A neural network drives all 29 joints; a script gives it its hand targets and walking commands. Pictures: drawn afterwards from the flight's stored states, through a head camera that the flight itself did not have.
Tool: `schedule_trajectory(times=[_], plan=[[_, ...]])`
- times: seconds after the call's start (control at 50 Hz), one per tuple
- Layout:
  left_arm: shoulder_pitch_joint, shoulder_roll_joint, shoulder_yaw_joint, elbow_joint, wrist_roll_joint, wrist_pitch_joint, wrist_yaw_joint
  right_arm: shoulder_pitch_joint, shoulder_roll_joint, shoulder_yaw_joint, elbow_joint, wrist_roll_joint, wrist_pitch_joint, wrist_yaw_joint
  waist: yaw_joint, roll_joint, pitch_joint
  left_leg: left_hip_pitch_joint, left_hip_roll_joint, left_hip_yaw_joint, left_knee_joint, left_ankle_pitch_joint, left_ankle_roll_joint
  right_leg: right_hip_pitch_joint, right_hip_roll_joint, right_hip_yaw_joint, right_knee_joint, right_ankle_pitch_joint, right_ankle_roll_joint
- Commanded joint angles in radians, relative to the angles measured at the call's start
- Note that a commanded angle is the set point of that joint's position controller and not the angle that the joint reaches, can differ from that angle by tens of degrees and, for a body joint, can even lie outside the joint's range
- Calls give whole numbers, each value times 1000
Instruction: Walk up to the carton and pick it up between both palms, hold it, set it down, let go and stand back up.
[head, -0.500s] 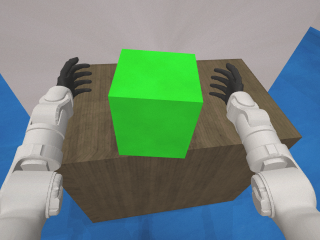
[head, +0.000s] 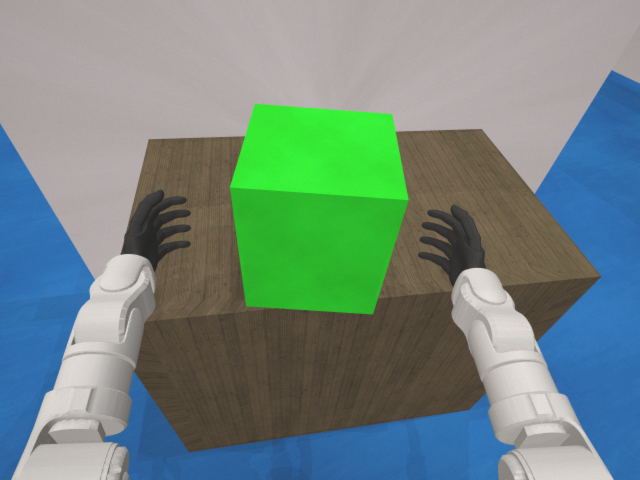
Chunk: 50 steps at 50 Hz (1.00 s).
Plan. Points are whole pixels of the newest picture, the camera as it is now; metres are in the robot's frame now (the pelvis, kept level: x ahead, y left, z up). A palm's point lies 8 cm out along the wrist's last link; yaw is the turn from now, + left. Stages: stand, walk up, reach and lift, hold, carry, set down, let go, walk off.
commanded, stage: set down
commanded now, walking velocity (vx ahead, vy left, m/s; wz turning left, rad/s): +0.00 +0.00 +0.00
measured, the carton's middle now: (316, 213) +0.49 +0.03 +0.06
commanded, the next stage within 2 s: let go in 1.60 s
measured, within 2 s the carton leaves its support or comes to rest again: neither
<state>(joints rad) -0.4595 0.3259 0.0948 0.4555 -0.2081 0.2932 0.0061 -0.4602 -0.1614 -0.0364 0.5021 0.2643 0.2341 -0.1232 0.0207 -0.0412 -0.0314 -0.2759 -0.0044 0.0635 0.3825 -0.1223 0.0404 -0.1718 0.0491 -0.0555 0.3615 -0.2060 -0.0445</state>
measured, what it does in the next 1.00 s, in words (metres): stands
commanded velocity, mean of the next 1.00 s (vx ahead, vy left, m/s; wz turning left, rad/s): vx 0.00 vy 0.00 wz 0.00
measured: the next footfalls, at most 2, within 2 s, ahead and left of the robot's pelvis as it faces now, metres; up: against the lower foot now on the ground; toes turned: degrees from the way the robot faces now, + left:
none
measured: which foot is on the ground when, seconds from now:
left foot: down 0.00-1.00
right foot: down 0.00-1.00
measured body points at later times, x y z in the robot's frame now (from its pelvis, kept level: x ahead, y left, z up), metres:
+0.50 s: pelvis +0.02 +0.01 +0.00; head +0.01 +0.03 +0.45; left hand +0.29 +0.25 +0.03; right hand +0.31 -0.18 +0.04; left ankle +0.05 +0.09 -0.74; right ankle -0.01 -0.09 -0.74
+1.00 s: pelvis +0.03 +0.00 +0.00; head +0.03 +0.02 +0.45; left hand +0.24 +0.24 -0.03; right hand +0.25 -0.19 -0.03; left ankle +0.05 +0.09 -0.74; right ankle -0.01 -0.09 -0.74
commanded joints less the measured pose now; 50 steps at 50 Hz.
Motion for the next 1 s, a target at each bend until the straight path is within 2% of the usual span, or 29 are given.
schedule_trajectory(times=[0.0, 0.08, 0.1, 0.12, 0.16, 0.18, 0.22, 0.28, 0.32, 0.38, 0.48, 0.5, 0.52, 0.54, 0.56, 0.6, 0.62, 0.66, 0.68, 0.72, 0.74, 0.76, 0.78, 0.8, 0.84, 0.86, 0.9, 0.96, 0.98], plan=[[-299, 148, 35, -182, 2, -52, -1, -286, -127, -33, -192, -10, -46, 2, -5, 59, -341, 391, 25, -94, -3, 157, -31, -143, -49, 63, -110, 36, 63], [-207, 115, 31, -204, 26, -47, -8, -187, -116, -34, -190, -17, -61, 8, 0, 104, -269, 416, 29, -96, -10, 174, -44, -154, -38, 51, -120, 19, 51], [-190, 117, 34, -222, 30, -53, -8, -174, -115, -32, -215, -11, -69, 11, 12, 111, -284, 424, 30, -94, -6, 175, -46, -137, -41, 57, -123, 11, 47], [-170, 114, 22, -262, 25, -64, -6, -144, -114, -40, -234, -14, -79, 15, -1, 108, -287, 438, 29, -95, -5, 196, -50, -146, -39, 51, -120, 29, 47], [-126, 127, 19, -313, 12, -90, 1, -112, -114, -45, -301, -17, -105, 19, 0, 113, -290, 458, 34, -104, 3, 224, -53, -161, -37, 48, -121, 31, 47], [-105, 116, 11, -318, 7, -101, 2, -78, -113, -44, -293, -20, -111, 23, -5, 116, -265, 449, 32, -103, 5, 229, -59, -177, -41, 51, -122, 38, 44], [-54, 109, 10, -330, 4, -117, 3, -34, -110, -37, -315, -28, -117, 35, 7, 101, -246, 443, 39, -106, -2, 217, -54, -173, -43, 55, -124, 28, 37], [47, 92, -12, -350, -4, -154, 4, 57, -113, -47, -340, -33, -146, 47, 0, 99, -218, 456, 47, -118, -9, 228, -63, -159, -32, 53, -124, 29, 34], [109, 94, -14, -338, -3, -183, 5, 111, -111, -39, -356, -32, -162, 59, 19, 106, -184, 440, 48, -123, -15, 214, -64, -168, -38, 62, -132, 7, 27], [139, 95, -39, -384, -14, -243, 21, 149, -116, -52, -396, -48, -195, 74, 17, 109, -224, 435, 49, -129, -10, 206, -68, -183, -43, 69, -123, -2, 18], [232, 85, -59, -329, -21, -298, 17, 231, -99, -23, -380, -52, -229, 83, 16, 56, -165, 395, 47, -127, -10, 199, -54, -169, -57, 87, -127, 19, 20], [259, 79, -68, -339, -23, -307, 14, 266, -91, -20, -367, -50, -237, 82, 17, 67, -172, 401, 50, -132, -9, 214, -57, -160, -58, 86, -127, 27, 16], [297, 86, -59, -344, -15, -317, 13, 293, -86, -3, -383, -43, -248, 87, 38, 65, -176, 407, 47, -129, -12, 223, -54, -154, -59, 93, -127, 29, 18], [305, 87, -62, -332, 2, -323, 15, 317, -91, -10, -340, -53, -255, 88, 35, 86, -170, 413, 46, -123, -12, 223, -62, -154, -57, 94, -129, 26, 15], [344, 81, -68, -342, 7, -333, 15, 338, -102, -8, -352, -53, -271, 92, 35, 94, -167, 424, 54, -129, -9, 267, -62, -150, -53, 91, -128, 44, 13], [386, 72, -59, -346, 22, -348, 8, 378, -102, -12, -352, -57, -296, 90, 35, 93, -154, 415, 56, -118, -6, 300, -61, -137, -54, 97, -129, 72, 11], [421, 61, -67, -321, 32, -348, 5, 424, -90, -6, -315, -64, -303, 91, 32, 93, -127, 422, 53, -120, -7, 289, -64, -150, -56, 93, -134, 69, 9], [462, 52, -62, -288, 34, -352, -5, 451, -88, 5, -317, -79, -323, 95, 39, 51, -103, 416, 53, -116, -11, 277, -63, -146, -60, 93, -135, 70, 12], [463, 62, -64, -293, 31, -358, -8, 455, -87, -1, -330, -86, -329, 91, 32, 40, -95, 408, 49, -109, -11, 254, -55, -149, -68, 100, -139, 66, 12], [496, 60, -66, -315, 50, -360, -8, 501, -81, 1, -323, -96, -344, 90, 32, 79, -83, 408, 50, -103, -11, 267, -61, -144, -64, 93, -135, 71, 9], [492, 66, -68, -320, 58, -358, -4, 500, -82, 7, -316, -98, -350, 91, 38, 78, -83, 415, 53, -105, -8, 260, -64, -154, -61, 91, -133, 62, 9], [495, 59, -70, -300, 57, -354, -3, 498, -78, 12, -301, -98, -351, 92, 25, 84, -51, 397, 53, -103, -16, 234, -64, -161, -63, 93, -142, 32, 7], [489, 72, -61, -318, 56, -353, -2, 499, -71, 11, -315, -102, -349, 95, 34, 80, -41, 384, 48, -97, -25, 198, -55, -153, -67, 95, -142, 5, 8], [485, 57, -74, -300, 57, -347, 0, 507, -64, 4, -277, -117, -345, 98, 22, 78, -27, 371, 47, -95, -25, 173, -57, -167, -69, 94, -140, -9, 6], [485, 59, -84, -280, 46, -349, 4, 501, -66, 0, -291, -137, -352, 98, 22, 74, -26, 362, 47, -87, -29, 135, -50, -175, -76, 93, -140, -17, 5], [461, 74, -78, -329, 35, -359, 8, 490, -60, -1, -334, -133, -358, 98, 14, 62, -61, 368, 48, -87, -29, 132, -48, -171, -78, 96, -135, 3, 12], [503, 44, -87, -219, 75, -346, 9, 523, -57, 7, -204, -154, -356, 105, 11, 98, -37, 366, 51, -88, -17, 152, -60, -169, -72, 91, -127, -3, 9], [477, 88, -66, -306, 58, -355, 16, 501, -60, 14, -304, -143, -374, 96, 15, 53, -90, 373, 39, -85, -9, 179, -49, -134, -86, 96, -114, 93, 23], [525, 71, -67, -233, 80, -342, 11, 541, -61, 19, -213, -155, -366, 97, 14, 55, -60, 368, 43, -80, -6, 198, -54, -134, -77, 89, -111, 105, 23]])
